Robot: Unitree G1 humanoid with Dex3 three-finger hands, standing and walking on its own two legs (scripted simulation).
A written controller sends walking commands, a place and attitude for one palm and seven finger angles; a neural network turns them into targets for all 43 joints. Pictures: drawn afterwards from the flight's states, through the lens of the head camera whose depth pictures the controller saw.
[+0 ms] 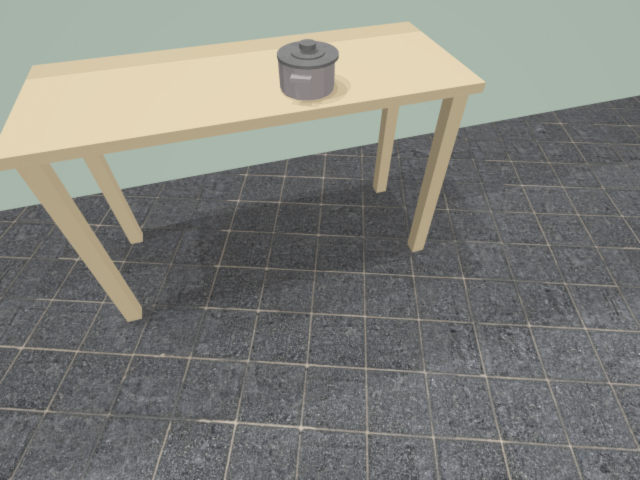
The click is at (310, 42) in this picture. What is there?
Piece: lid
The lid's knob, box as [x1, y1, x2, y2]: [299, 39, 315, 50]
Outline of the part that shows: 299,42 299,47 303,50 311,50 315,48 314,40 304,39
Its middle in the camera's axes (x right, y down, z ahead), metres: -0.04 -0.49 +0.98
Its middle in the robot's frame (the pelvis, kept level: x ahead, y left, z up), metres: +1.07 +0.10 +0.08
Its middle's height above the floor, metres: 0.86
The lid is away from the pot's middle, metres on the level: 0.01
